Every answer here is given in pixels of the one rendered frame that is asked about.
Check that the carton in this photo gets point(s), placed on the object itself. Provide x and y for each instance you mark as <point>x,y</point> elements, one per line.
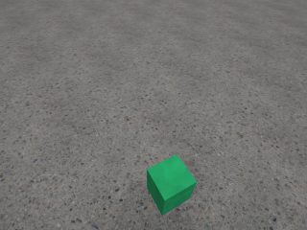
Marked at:
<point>170,184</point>

